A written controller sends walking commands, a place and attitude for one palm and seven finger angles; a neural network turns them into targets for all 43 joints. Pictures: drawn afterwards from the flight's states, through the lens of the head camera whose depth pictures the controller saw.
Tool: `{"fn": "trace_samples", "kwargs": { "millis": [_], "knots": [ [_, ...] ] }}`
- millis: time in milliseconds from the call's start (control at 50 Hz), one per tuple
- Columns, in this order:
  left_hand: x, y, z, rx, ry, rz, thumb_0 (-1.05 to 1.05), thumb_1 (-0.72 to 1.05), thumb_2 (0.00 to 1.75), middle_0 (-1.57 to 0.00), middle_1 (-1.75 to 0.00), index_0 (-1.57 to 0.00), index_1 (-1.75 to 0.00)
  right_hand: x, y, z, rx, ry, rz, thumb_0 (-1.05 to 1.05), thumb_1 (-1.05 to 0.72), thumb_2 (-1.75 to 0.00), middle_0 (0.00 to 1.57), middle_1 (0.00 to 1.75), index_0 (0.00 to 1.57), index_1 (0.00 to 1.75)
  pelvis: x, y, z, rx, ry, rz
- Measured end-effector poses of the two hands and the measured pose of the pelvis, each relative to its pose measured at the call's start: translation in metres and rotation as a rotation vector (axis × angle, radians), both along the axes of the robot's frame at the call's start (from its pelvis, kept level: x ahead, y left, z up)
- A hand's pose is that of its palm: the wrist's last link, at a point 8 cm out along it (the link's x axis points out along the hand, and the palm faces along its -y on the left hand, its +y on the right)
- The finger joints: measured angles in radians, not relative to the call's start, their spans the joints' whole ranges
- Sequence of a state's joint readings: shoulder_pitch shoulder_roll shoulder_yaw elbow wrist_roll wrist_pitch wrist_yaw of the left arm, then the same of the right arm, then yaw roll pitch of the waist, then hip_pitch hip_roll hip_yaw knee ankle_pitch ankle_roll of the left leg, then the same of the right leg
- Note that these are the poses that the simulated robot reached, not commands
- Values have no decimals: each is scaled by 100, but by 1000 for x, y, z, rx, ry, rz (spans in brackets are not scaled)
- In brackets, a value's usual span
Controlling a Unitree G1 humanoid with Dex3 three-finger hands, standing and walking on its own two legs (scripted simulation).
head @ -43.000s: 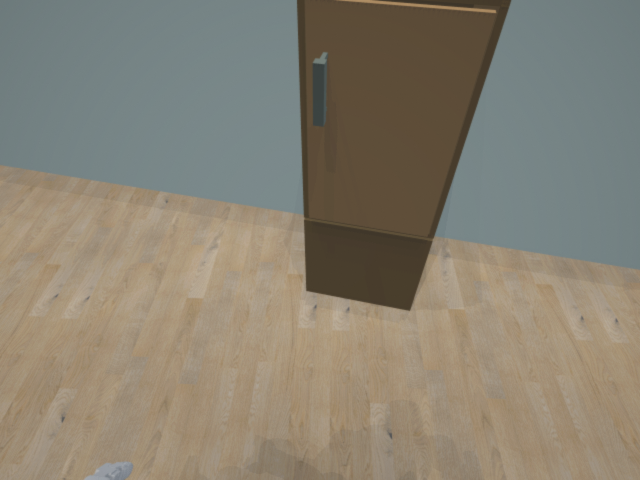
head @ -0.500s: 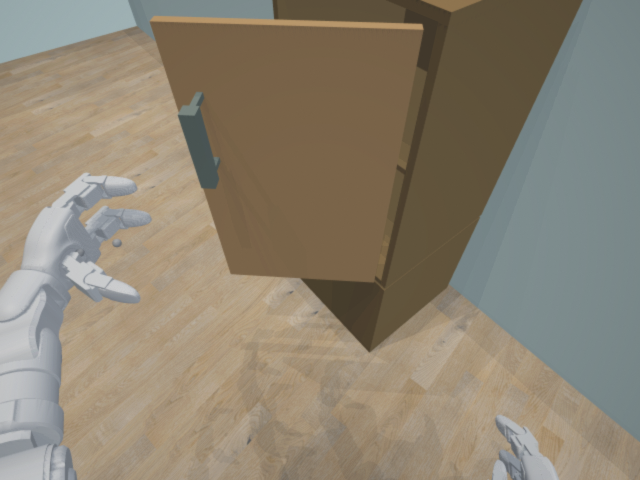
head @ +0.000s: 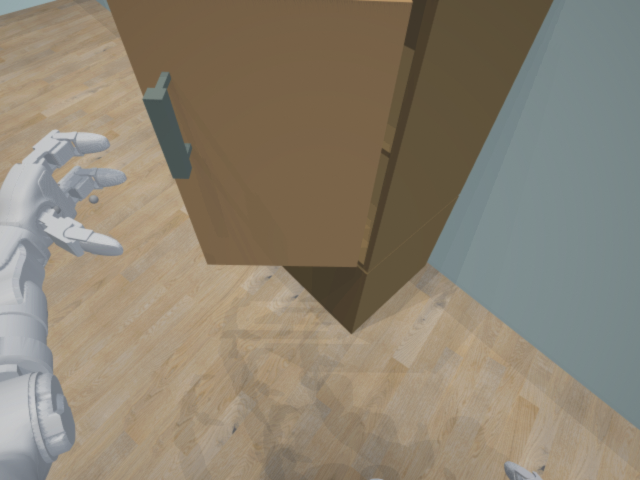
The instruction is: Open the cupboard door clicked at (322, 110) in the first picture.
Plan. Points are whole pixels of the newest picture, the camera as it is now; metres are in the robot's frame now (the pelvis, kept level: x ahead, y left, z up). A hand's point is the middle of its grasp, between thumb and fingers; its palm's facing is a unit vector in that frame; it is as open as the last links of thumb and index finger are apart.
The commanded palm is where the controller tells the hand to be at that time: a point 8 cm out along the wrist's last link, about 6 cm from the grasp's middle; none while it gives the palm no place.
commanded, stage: move the hooked fingers beside the handle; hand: left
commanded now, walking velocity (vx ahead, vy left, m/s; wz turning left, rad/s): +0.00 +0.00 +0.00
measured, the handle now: (173, 127) +0.57 +0.22 +0.10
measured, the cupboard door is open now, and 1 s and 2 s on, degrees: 47 47 47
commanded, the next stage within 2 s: none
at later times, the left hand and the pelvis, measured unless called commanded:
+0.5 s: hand (110, 153) +0.49 +0.27 +0.12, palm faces -0.03 -1.00 +0.01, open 14.0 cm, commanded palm +0.47 +0.33 +0.11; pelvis +0.00 +0.01 -0.01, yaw -1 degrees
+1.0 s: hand (116, 140) +0.53 +0.28 +0.11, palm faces -0.04 -1.00 +0.01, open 14.0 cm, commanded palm +0.51 +0.33 +0.10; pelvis +0.02 +0.01 -0.02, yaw -2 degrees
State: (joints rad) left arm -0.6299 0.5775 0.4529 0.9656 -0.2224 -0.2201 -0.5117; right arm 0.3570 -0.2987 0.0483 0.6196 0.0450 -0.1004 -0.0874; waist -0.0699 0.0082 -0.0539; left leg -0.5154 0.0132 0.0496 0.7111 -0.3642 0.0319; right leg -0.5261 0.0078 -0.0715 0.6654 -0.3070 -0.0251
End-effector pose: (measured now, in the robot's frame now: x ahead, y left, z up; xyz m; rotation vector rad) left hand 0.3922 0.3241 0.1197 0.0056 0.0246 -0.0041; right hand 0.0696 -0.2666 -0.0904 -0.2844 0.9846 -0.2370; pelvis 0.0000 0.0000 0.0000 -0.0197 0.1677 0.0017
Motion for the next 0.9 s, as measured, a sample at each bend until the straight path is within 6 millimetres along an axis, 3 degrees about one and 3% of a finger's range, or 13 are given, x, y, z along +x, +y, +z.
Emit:
{"fn": "trace_samples", "kwargs": {
  "millis": [200,520,660,900],
  "knots": [
    [25,4,0,-12,-3,1,-1,-50,30,-30,-120,-30,-120,-22,1,-6,-8,97,-27,1,-91,-90,20,30,21,30,-2,3,-4,-6,36,-2],
    [80,3,2,-18,9,-21,-1,-50,30,-30,-120,-30,-120,-78,0,-8,-42,295,-114,0,-91,-90,20,30,21,30,-1,8,-11,-19,116,-9],
    [97,13,3,-12,5,1,-1,-50,30,-30,-120,-30,-120,-98,4,-5,-39,372,-155,0,-91,-90,20,30,21,30,3,9,-13,-26,145,-21],
    [117,16,1,-13,7,-33,-1,-50,30,-30,-120,-30,-120,-109,13,-4,-31,466,-177,0,-91,-90,20,30,21,30,11,14,-15,-39,190,-21]
  ]
}}
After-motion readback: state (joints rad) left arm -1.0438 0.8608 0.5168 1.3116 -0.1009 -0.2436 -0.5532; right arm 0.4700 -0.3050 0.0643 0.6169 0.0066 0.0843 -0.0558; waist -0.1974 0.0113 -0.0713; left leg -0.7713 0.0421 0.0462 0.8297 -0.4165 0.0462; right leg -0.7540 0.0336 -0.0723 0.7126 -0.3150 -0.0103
